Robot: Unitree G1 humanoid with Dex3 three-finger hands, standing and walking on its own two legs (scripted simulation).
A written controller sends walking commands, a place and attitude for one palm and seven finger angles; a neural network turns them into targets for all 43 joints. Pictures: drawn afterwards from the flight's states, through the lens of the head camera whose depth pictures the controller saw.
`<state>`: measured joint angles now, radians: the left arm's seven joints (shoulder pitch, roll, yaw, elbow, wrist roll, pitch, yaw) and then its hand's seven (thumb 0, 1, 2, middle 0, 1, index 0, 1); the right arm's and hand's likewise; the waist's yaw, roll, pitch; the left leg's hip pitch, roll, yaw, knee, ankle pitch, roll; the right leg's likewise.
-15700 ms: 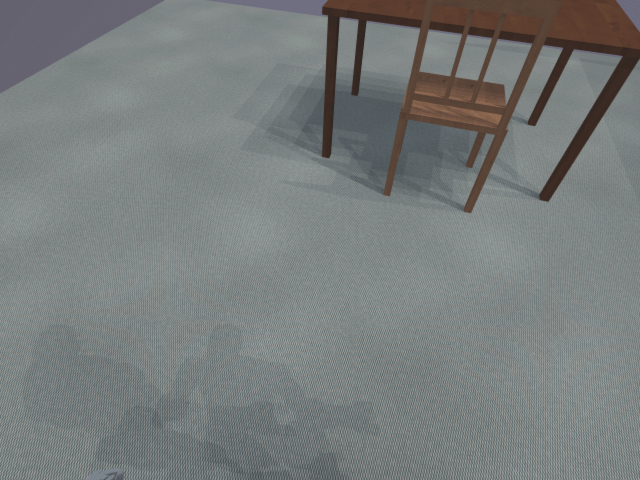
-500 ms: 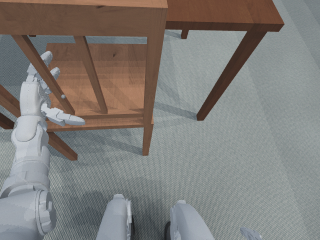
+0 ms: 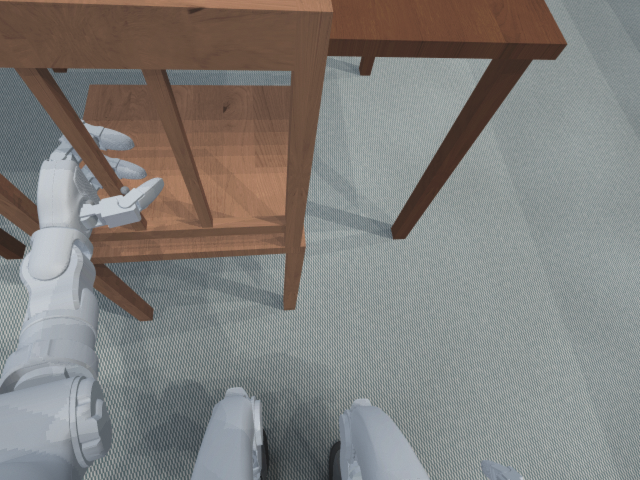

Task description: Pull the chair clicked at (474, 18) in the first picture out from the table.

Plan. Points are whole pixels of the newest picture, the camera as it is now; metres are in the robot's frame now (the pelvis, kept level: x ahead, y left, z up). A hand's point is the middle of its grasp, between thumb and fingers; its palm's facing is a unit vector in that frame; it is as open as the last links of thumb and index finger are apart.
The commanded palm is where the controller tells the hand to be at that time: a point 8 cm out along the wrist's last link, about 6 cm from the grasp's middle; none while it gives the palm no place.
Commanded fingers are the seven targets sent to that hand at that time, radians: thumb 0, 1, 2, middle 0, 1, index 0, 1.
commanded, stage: hook a spindle and tug to test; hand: left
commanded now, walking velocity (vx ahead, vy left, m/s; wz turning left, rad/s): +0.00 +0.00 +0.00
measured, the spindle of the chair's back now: (100, 167) +0.48 +0.25 +0.03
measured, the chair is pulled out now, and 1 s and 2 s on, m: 0.00 0.04 0.18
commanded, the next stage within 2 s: step backward, pulling the chair out in 0.76 s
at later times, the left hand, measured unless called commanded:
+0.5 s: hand (128, 205) +0.43 +0.22 +0.02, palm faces +0.08 -1.00 -0.04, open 5.0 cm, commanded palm +0.40 +0.26 +0.03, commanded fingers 0.00 0.90 0.90 -0.50 -1.45 -0.50 -1.45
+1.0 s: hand (130, 214) +0.41 +0.21 +0.03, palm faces +0.18 -0.97 -0.15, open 5.0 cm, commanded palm +0.39 +0.25 +0.03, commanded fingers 0.00 0.90 0.90 -0.50 -1.45 -0.50 -1.45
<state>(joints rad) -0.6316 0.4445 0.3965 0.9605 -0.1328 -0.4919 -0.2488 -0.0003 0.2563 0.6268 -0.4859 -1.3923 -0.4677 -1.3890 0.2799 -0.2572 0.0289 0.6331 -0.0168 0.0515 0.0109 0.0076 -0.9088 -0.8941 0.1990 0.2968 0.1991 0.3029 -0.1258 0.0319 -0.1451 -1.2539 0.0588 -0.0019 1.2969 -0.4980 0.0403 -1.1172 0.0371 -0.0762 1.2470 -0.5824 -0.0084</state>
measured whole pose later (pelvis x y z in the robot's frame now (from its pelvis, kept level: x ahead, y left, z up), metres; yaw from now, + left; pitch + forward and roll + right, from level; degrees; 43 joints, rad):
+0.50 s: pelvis +0.01 +0.00 +0.01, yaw +0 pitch +25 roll -4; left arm -0.46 0.37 0.34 0.79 -0.16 -0.48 -0.21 0.02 0.80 0.82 -0.47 -1.45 -0.44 -1.45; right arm 0.27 -0.25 0.02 0.61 -0.01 0.04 0.03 0.01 -0.91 -0.89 0.20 0.30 0.20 0.30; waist -0.11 0.03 -0.15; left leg -1.19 0.06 0.01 1.25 -0.50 0.04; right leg -1.05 0.04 -0.06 1.20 -0.58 0.00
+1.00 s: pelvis +0.01 +0.00 +0.05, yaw +1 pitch +17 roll -3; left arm -0.45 0.33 0.23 0.78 -0.09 -0.22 0.01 0.01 0.78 0.83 -0.43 -1.31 -0.45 -1.45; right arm 0.25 -0.22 0.03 0.59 0.05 0.10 -0.06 0.01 -0.91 -0.89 0.20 0.30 0.20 0.30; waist -0.08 0.04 -0.05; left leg -0.92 0.04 0.02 1.05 -0.43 0.04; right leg -0.80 0.03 -0.05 1.00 -0.50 0.01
